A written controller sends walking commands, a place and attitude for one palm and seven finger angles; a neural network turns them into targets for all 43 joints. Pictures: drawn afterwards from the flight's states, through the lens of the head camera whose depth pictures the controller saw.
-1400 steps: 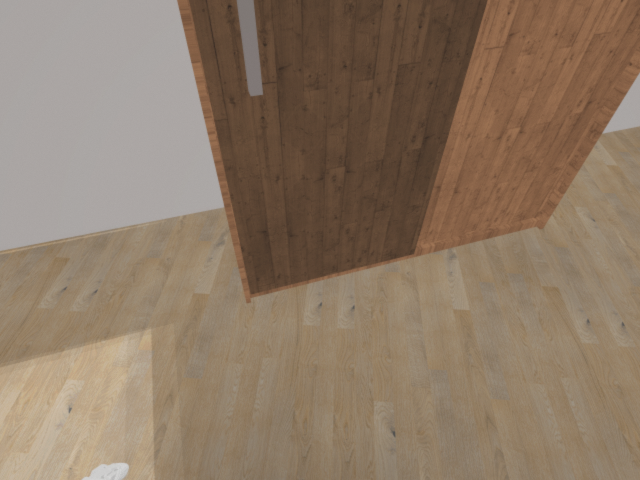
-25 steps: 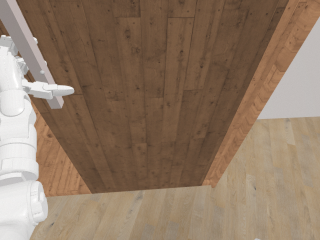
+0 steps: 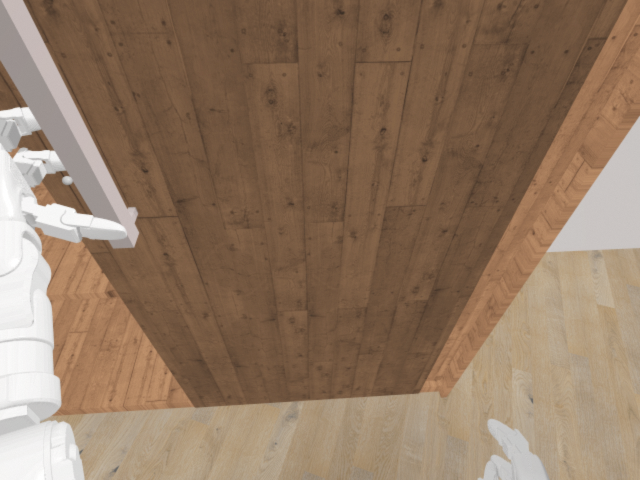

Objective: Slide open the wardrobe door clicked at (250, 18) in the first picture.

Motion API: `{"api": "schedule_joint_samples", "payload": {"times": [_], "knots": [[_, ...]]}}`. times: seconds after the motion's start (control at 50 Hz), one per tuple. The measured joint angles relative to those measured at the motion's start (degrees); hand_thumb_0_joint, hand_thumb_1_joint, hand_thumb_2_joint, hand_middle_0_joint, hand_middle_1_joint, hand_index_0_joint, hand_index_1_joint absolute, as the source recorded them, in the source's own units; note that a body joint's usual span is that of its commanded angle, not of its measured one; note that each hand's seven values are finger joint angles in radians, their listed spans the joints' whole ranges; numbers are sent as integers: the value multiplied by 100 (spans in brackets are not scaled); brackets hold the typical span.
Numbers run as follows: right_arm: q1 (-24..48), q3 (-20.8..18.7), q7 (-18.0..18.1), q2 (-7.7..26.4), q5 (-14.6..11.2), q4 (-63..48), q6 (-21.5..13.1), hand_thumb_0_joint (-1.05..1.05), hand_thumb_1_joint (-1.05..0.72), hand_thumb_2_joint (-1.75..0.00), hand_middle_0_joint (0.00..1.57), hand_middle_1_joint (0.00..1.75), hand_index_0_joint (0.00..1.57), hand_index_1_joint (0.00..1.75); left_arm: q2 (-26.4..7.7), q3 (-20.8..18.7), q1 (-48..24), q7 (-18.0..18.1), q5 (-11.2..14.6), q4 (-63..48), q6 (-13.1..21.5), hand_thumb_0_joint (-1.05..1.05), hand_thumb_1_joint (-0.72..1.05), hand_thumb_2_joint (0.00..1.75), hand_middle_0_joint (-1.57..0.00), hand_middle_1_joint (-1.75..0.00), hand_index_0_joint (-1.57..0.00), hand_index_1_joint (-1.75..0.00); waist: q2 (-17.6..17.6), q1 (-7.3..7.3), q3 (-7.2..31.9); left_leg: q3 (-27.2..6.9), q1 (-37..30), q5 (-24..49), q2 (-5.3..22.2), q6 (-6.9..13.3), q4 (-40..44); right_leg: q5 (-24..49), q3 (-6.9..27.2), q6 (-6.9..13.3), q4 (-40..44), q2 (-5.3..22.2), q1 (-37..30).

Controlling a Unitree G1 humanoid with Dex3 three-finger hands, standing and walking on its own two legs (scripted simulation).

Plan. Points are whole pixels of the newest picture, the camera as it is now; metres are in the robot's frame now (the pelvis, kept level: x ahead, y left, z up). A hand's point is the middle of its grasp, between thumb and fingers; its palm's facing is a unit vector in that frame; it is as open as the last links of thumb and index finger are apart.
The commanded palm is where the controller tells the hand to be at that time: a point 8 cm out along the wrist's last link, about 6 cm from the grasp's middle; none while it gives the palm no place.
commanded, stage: slip the hand off the handle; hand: left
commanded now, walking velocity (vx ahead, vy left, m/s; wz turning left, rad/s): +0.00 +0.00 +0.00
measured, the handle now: (80, 131) +0.41 +0.30 +0.24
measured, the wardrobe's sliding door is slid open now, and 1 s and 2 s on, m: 0.57 0.57 0.57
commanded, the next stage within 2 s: draw the hand back to the body in 1.04 s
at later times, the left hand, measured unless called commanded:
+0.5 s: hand (16, 191) +0.36 +0.37 +0.19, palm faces +0.46 -0.87 -0.19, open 14.6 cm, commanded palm +0.30 +0.40 +0.19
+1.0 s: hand out of the picture +0.25 +0.37 +0.19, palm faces +0.50 -0.85 -0.16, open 14.7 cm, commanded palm +0.20 +0.40 +0.19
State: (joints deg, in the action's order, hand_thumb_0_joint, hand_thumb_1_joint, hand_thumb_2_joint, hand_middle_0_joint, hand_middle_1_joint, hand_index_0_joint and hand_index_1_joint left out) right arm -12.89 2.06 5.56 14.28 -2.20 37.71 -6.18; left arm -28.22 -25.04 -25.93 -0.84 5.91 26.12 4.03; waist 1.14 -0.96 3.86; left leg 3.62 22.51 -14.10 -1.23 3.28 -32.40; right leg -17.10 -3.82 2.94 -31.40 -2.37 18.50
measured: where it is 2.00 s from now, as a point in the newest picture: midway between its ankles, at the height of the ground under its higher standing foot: outside the picture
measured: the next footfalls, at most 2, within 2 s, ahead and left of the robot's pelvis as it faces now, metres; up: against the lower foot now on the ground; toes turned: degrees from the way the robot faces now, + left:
none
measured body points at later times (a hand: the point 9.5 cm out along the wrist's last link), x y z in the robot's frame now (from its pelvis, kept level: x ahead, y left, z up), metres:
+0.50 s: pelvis +0.00 +0.00 +0.00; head +0.02 +0.01 +0.45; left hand +0.33 +0.41 +0.20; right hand +0.09 -0.27 -0.11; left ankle +0.03 +0.08 -0.73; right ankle -0.01 -0.09 -0.73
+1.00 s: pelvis -0.01 +0.01 +0.00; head -0.02 +0.01 +0.45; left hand +0.22 +0.41 +0.19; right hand +0.20 -0.21 -0.07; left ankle +0.03 +0.08 -0.73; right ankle -0.01 -0.09 -0.73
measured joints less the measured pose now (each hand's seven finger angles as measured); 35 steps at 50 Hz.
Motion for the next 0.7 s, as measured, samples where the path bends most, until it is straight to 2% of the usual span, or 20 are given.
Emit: {"api": "schedule_joint_samples", "payload": {"times": [0.1,0.24,0.42,0.48,0.58,0.7], "knots": [[-41,-2,6,21,-1,-51,81,1,-91,-90,21,30,20,30,-172,-264,116,-29,-29,166,-67,-2,-55,20,-37,-122,-27,-116,-29,-19,31,-15,7,-47,9,-7,-39,-33,-11,6,-5,-11,-11],[-265,-28,74,112,-4,109,140,1,-91,-90,20,30,20,30,-463,-435,-23,-308,-80,453,261,-2,-55,20,-29,-117,-26,-116,-78,-40,-92,-129,112,-94,11,-15,-191,-67,-129,22,-51,-19,9],[-507,-33,150,173,-43,239,135,1,-91,-90,20,30,20,30,-921,-673,-358,-869,114,1209,456,-2,-55,20,-26,-115,-27,-117,-37,120,-87,-110,321,-69,42,4,-244,-4,-111,10,-59,-44,209],[-638,-81,104,194,-44,149,149,1,-91,-90,20,30,20,30,-884,-743,-13,-912,178,941,477,-2,-55,20,-26,-115,-27,-118,11,130,-40,-41,310,-82,63,18,-233,13,-40,-2,-48,-59,222],[-705,-110,64,190,-60,98,162,1,-91,-90,20,30,20,30,-538,-762,676,-908,371,210,497,-2,-55,20,-25,-115,-27,-117,75,88,21,26,203,-113,56,50,-212,-2,31,-36,-47,-49,142],[-516,-52,86,59,-58,36,83,1,-91,-90,20,30,20,30,-301,-946,1296,-740,463,-505,290,-2,-55,20,-26,-115,-26,-116,9,0,46,38,53,-107,38,53,-168,-14,44,-43,-38,-34,8]]}}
